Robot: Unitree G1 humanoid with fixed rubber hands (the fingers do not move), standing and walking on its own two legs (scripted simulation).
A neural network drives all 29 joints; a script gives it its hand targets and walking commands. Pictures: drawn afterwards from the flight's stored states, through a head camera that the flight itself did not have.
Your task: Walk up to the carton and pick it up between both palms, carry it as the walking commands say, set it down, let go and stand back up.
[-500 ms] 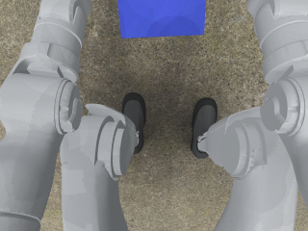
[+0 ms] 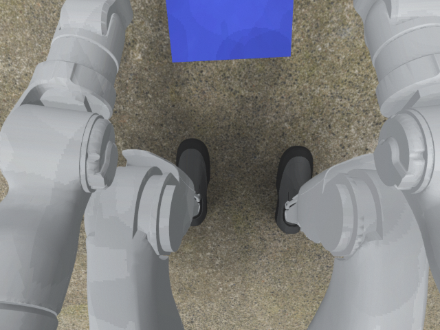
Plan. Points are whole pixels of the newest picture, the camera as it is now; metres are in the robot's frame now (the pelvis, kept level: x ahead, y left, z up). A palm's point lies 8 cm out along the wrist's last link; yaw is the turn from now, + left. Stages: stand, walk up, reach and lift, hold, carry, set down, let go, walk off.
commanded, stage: reach and lift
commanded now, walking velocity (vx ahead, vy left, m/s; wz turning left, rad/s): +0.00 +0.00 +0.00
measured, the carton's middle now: out of the picture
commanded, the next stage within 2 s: none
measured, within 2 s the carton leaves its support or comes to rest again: leaves its support in 1.22 s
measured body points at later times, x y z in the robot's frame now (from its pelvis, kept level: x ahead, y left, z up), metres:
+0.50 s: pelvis +0.00 +0.00 +0.00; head +0.39 +0.02 +0.21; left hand +0.55 +0.18 -0.21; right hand +0.57 -0.08 -0.21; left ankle +0.12 +0.11 -0.33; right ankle +0.12 -0.12 -0.33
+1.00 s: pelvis +0.00 +0.00 -0.01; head +0.38 +0.02 +0.21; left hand +0.55 +0.18 -0.21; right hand +0.57 -0.09 -0.21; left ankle +0.12 +0.11 -0.33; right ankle +0.12 -0.12 -0.33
